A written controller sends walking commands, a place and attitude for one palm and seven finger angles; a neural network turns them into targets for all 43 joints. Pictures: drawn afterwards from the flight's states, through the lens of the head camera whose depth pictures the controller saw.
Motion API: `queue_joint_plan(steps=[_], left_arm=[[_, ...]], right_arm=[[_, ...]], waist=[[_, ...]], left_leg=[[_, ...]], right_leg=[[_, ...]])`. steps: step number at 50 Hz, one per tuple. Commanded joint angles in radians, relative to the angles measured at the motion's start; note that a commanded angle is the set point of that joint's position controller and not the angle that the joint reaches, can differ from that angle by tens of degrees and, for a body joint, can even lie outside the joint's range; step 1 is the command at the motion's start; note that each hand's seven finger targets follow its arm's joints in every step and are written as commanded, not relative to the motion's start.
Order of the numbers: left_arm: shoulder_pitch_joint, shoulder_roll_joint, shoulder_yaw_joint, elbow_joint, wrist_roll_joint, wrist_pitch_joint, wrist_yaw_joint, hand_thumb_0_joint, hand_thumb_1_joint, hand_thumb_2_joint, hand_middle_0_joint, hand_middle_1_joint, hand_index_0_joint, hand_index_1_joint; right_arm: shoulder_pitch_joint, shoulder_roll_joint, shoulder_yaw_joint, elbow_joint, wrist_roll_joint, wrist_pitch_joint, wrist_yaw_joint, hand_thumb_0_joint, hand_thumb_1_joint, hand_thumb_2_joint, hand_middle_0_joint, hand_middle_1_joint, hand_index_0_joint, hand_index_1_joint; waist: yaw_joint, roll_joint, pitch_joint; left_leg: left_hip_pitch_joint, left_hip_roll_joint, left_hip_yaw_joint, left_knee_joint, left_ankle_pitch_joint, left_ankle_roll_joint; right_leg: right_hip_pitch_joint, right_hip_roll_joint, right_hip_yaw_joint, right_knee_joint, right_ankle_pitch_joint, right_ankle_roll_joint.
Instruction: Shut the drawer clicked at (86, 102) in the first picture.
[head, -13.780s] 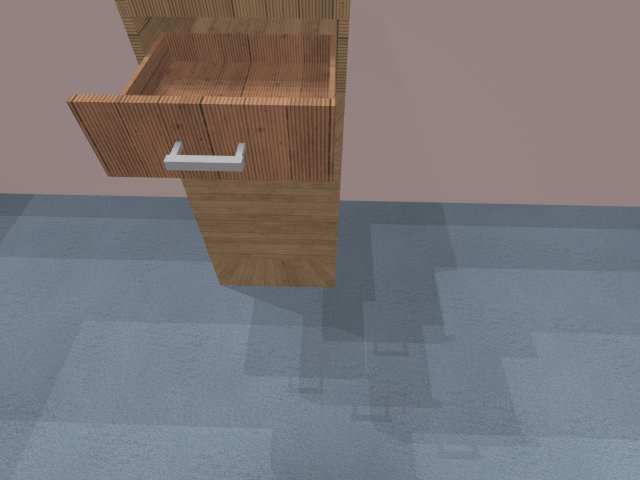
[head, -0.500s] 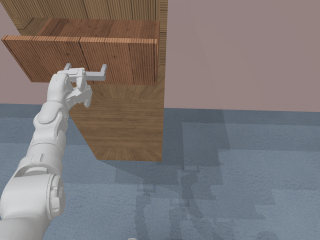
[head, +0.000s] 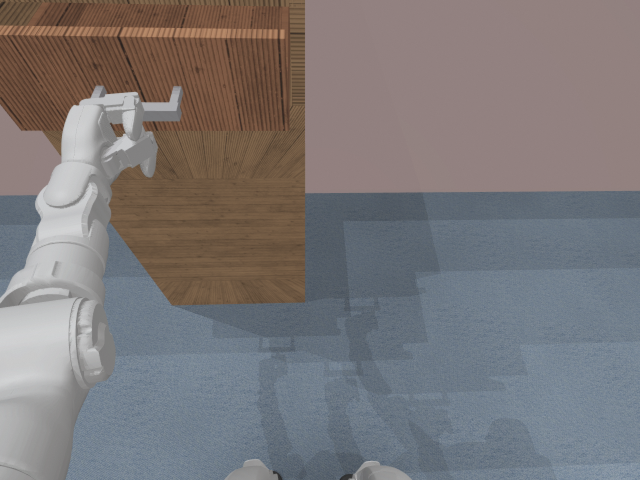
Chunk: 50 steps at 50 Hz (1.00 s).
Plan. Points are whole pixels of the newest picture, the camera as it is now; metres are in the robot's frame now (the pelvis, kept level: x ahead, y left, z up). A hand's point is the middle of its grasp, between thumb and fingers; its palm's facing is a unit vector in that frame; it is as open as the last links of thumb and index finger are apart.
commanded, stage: push the drawer shut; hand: left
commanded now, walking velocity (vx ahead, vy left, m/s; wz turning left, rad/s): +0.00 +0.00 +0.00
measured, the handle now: (135, 102) +0.57 +0.21 +0.13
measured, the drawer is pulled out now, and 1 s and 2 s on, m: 0.06 0.00 0.00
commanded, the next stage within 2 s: pull the fist back off the drawer in 0.78 s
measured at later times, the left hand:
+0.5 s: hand (155, 109) +0.55 +0.19 +0.13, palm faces -0.02 -1.00 -0.02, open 3.4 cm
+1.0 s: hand (151, 104) +0.56 +0.19 +0.13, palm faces -0.01 -1.00 -0.02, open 3.3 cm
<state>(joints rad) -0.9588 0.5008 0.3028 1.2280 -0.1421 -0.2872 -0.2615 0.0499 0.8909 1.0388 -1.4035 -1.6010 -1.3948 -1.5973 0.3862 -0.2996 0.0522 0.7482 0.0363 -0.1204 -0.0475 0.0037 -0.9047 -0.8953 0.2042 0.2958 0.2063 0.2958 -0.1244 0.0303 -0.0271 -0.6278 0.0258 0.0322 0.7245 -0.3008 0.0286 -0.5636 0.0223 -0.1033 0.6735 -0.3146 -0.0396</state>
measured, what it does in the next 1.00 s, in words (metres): stands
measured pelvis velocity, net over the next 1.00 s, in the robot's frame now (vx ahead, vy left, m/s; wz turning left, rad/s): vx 0.01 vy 0.02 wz -0.01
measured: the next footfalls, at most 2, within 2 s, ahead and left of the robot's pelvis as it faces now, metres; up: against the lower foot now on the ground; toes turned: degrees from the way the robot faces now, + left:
none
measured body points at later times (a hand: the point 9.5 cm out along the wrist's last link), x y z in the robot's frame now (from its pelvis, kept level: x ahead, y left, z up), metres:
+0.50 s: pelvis +0.01 +0.01 +0.00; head +0.13 +0.01 +0.43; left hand +0.55 +0.24 +0.13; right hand -0.03 -0.27 -0.11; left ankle +0.03 +0.10 -0.71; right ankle +0.01 -0.10 -0.71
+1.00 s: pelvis +0.01 +0.02 -0.01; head +0.14 +0.03 +0.42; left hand +0.56 +0.25 +0.13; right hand -0.04 -0.26 -0.11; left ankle +0.03 +0.10 -0.71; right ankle +0.01 -0.10 -0.71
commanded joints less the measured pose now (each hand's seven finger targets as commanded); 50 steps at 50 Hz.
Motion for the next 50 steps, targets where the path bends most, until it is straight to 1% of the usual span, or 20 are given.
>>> queue_joint_plan(steps=[1, 4, 7, 11, 12, 15, 18, 21, 24, 25, 29, 30, 34, 35, 37, 39, 44, 46, 47, 50], left_arm=[[-0.668, 0.259, 0.037, -0.254, -0.017, -0.071, 0.001, 0.0, 0.9, 0.9, -1.4, -1.6, -1.4, -1.6], [-0.689, 0.21, -0.001, -0.24, -0.019, -0.064, -0.008, 0.0, 0.9, 0.9, -1.4, -1.6, -1.4, -1.6], [-0.706, 0.255, 0.027, -0.232, -0.018, -0.059, -0.003, 0.0, 0.9, 0.9, -1.4, -1.6, -1.4, -1.6], [-0.723, 0.268, 0.034, -0.206, -0.016, -0.05, 0.003, 0.0, 0.9, 0.9, -1.4, -1.6, -1.4, -1.6], [-0.723, 0.247, 0.017, -0.2, -0.014, -0.045, 0.001, 0.0, 0.9, 0.9, -1.4, -1.6, -1.4, -1.6], [-0.763, 0.267, 0.027, -0.204, -0.009, -0.043, 0.005, 0.0, 0.9, 0.9, -1.4, -1.6, -1.4, -1.6], [-0.761, 0.281, 0.033, -0.165, 0.003, -0.035, 0.012, 0.0, 0.9, 0.9, -1.4, -1.6, -1.4, -1.6], [-0.785, 0.29, 0.038, -0.162, 0.009, -0.033, 0.016, 0.0, 0.9, 0.9, -1.4, -1.6, -1.4, -1.6], [-0.817, 0.342, 0.071, -0.154, 0.022, -0.034, 0.02, 0.0, 0.9, 0.9, -1.4, -1.6, -1.4, -1.6], [-0.825, 0.318, 0.055, -0.152, 0.023, -0.033, 0.019, 0.0, 0.9, 0.9, -1.4, -1.6, -1.4, -1.6], [-0.853, 0.324, 0.054, -0.132, 0.036, -0.032, 0.019, 0.0, 0.9, 0.9, -1.4, -1.6, -1.4, -1.6], [-0.847, 0.336, 0.067, -0.114, 0.038, -0.031, 0.021, 0.0, 0.9, 0.9, -1.4, -1.6, -1.4, -1.6], [-0.848, 0.287, 0.033, -0.106, 0.026, -0.019, 0.022, 0.0, 0.9, 0.9, -1.4, -1.6, -1.4, -1.6], [-0.856, 0.287, 0.032, -0.113, 0.026, -0.019, 0.023, 0.0, 0.9, 0.9, -1.4, -1.6, -1.4, -1.6], [-0.88, 0.262, 0.018, -0.14, 0.021, -0.025, 0.024, 0.0, 0.9, 0.9, -1.4, -1.6, -1.4, -1.6], [-0.877, 0.279, 0.03, -0.123, 0.022, -0.022, 0.027, 0.0, 0.9, 0.9, -1.4, -1.6, -1.4, -1.6], [-0.894, 0.258, 0.015, -0.128, 0.028, -0.026, 0.035, 0.0, 0.9, 0.9, -1.4, -1.6, -1.4, -1.6], [-0.881, 0.257, 0.022, -0.118, 0.027, -0.027, 0.041, 0.0, 0.9, 0.9, -1.4, -1.6, -1.4, -1.6], [-0.887, 0.291, 0.048, -0.121, 0.032, -0.029, 0.045, 0.0, 0.9, 0.9, -1.4, -1.6, -1.4, -1.6], [-0.856, 0.292, 0.045, -0.08, 0.043, -0.025, 0.046, 0.0, 0.9, 0.9, -1.4, -1.6, -1.4, -1.6]], right_arm=[[0.146, -0.17, -0.056, -0.055, 0.002, -0.021, -0.014, 0.0, -0.9, -0.9, 0.2, 0.3, 0.2, 0.3], [0.154, -0.168, -0.056, -0.049, 0.001, -0.024, -0.015, 0.0, -0.9, -0.9, 0.2, 0.3, 0.2, 0.3], [0.173, -0.181, -0.058, -0.041, -0.001, -0.024, -0.019, 0.0, -0.9, -0.9, 0.2, 0.3, 0.2, 0.3], [0.193, -0.183, -0.056, -0.033, -0.004, -0.026, -0.021, 0.0, -0.9, -0.9, 0.2, 0.3, 0.2, 0.3], [0.196, -0.182, -0.056, -0.031, -0.003, -0.025, -0.02, 0.0, -0.9, -0.9, 0.2, 0.3, 0.2, 0.3], [0.211, -0.187, -0.057, -0.024, -0.008, -0.028, -0.019, 0.0, -0.9, -0.9, 0.2, 0.3, 0.2, 0.3], [0.228, -0.19, -0.056, -0.017, -0.012, -0.021, -0.019, 0.0, -0.9, -0.9, 0.2, 0.3, 0.2, 0.3], [0.243, -0.195, -0.057, -0.012, -0.019, -0.017, -0.018, 0.0, -0.9, -0.9, 0.2, 0.3, 0.2, 0.3], [0.263, -0.198, -0.058, -0.011, -0.025, -0.008, -0.016, 0.0, -0.9, -0.9, 0.2, 0.3, 0.2, 0.3], [0.264, -0.195, -0.057, -0.013, -0.027, -0.007, -0.013, 0.0, -0.9, -0.9, 0.2, 0.3, 0.2, 0.3], [0.285, -0.198, -0.057, -0.009, -0.037, 0.007, -0.009, 0.0, -0.9, -0.9, 0.2, 0.3, 0.2, 0.3], [0.291, -0.201, -0.06, -0.008, -0.037, 0.011, -0.01, 0.0, -0.9, -0.9, 0.2, 0.3, 0.2, 0.3], [0.289, -0.201, -0.059, -0.001, -0.035, 0.013, -0.011, 0.0, -0.9, -0.9, 0.2, 0.3, 0.2, 0.3], [0.292, -0.204, -0.059, 0.001, -0.036, 0.013, -0.012, 0.0, -0.9, -0.9, 0.2, 0.3, 0.2, 0.3], [0.292, -0.203, -0.06, 0.003, -0.039, 0.011, -0.01, 0.0, -0.9, -0.9, 0.2, 0.3, 0.2, 0.3], [0.296, -0.206, -0.06, 0.005, -0.04, 0.008, -0.01, 0.0, -0.9, -0.9, 0.2, 0.3, 0.2, 0.3], [0.296, -0.204, -0.058, 0.003, -0.041, 0.005, -0.006, 0.0, -0.9, -0.9, 0.2, 0.3, 0.2, 0.3], [0.295, -0.203, -0.058, 0.002, -0.045, 0.005, -0.004, 0.0, -0.9, -0.9, 0.2, 0.3, 0.2, 0.3], [0.3, -0.206, -0.057, 0.0, -0.046, 0.007, -0.003, 0.0, -0.9, -0.9, 0.2, 0.3, 0.2, 0.3], [0.292, -0.205, -0.055, -0.012, -0.046, 0.012, 0.0, 0.0, -0.9, -0.9, 0.2, 0.3, 0.2, 0.3]], waist=[[-0.095, 0.051, -0.39], [-0.11, 0.095, -0.378], [-0.116, 0.076, -0.393], [-0.125, 0.07, -0.401], [-0.131, 0.062, -0.399], [-0.132, 0.107, -0.423], [-0.142, 0.085, -0.411], [-0.151, 0.103, -0.424], [-0.153, 0.126, -0.457], [-0.16, 0.125, -0.457], [-0.17, 0.141, -0.464], [-0.173, 0.113, -0.452], [-0.187, 0.135, -0.413], [-0.187, 0.127, -0.41], [-0.187, 0.164, -0.442], [-0.188, 0.135, -0.441], [-0.189, 0.16, -0.451], [-0.189, 0.153, -0.438], [-0.183, 0.141, -0.451], [-0.182, 0.108, -0.412]], left_leg=[[0.26, 0.0, -0.077, -0.079, 0.056, 0.02], [0.278, 0.005, -0.076, -0.079, 0.052, 0.016], [0.278, 0.01, -0.083, -0.075, 0.062, 0.017], [0.259, 0.011, -0.081, -0.067, 0.068, 0.021], [0.26, 0.013, -0.077, -0.068, 0.067, 0.021], [0.281, 0.014, -0.083, -0.065, 0.076, 0.017], [0.263, 0.016, -0.084, -0.057, 0.1, 0.018], [0.279, 0.018, -0.087, -0.047, 0.132, 0.019], [0.289, 0.018, -0.088, -0.032, 0.181, 0.016], [0.294, 0.016, -0.086, -0.029, 0.185, 0.017], [0.307, 0.019, -0.093, -0.016, 0.223, 0.014], [0.297, 0.022, -0.097, -0.014, 0.219, 0.015], [0.295, 0.028, -0.094, -0.022, 0.178, 0.014], [0.294, 0.03, -0.104, -0.027, 0.167, 0.012], [0.342, 0.031, -0.11, -0.024, 0.191, 0.009], [0.324, 0.033, -0.118, -0.027, 0.16, 0.008], [0.335, 0.03, -0.12, -0.026, 0.158, 0.007], [0.333, 0.029, -0.121, -0.025, 0.151, 0.009], [0.325, 0.028, -0.122, -0.024, 0.151, 0.008], [0.266, 0.022, -0.116, -0.028, 0.087, 0.011]], right_leg=[[0.037, 0.012, 0.115, -0.109, 0.094, 0.032], [-0.008, 0.011, 0.109, -0.112, 0.082, 0.034], [-0.018, 0.013, 0.106, -0.11, 0.083, 0.036], [-0.016, 0.015, 0.11, -0.11, 0.087, 0.039], [-0.02, 0.014, 0.108, -0.113, 0.089, 0.042], [-0.039, 0.016, 0.105, -0.108, 0.084, 0.04], [-0.045, 0.017, 0.101, -0.103, 0.106, 0.041], [-0.061, 0.02, 0.097, -0.098, 0.125, 0.039], [-0.056, 0.02, 0.096, -0.085, 0.164, 0.039], [-0.064, 0.021, 0.095, -0.087, 0.166, 0.041], [-0.085, 0.026, 0.089, -0.077, 0.188, 0.039], [-0.094, 0.027, 0.086, -0.077, 0.18, 0.039], [-0.133, 0.026, 0.086, -0.091, 0.142, 0.041], [-0.142, 0.026, 0.08, -0.088, 0.124, 0.039], [-0.157, 0.028, 0.076, -0.085, 0.129, 0.036], [-0.157, 0.028, 0.074, -0.085, 0.104, 0.037], [-0.166, 0.028, 0.074, -0.081, 0.101, 0.035], [-0.169, 0.029, 0.072, -0.084, 0.094, 0.033], [-0.157, 0.03, 0.072, -0.079, 0.095, 0.033], [-0.154, 0.026, 0.076, -0.082, 0.057, 0.035]])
